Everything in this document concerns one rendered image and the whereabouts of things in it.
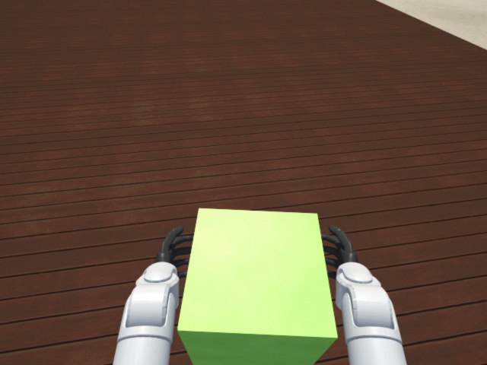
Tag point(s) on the right robot forearm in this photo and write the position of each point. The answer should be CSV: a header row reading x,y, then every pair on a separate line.
x,y
369,320

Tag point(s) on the right robot hand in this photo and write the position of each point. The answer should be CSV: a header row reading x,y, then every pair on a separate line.
x,y
344,251

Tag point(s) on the carton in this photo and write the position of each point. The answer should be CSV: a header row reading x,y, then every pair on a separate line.
x,y
257,290

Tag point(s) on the left robot forearm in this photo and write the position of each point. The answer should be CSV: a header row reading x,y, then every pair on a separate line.
x,y
146,331

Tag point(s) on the left robot hand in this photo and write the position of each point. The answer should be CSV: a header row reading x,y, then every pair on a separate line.
x,y
167,252

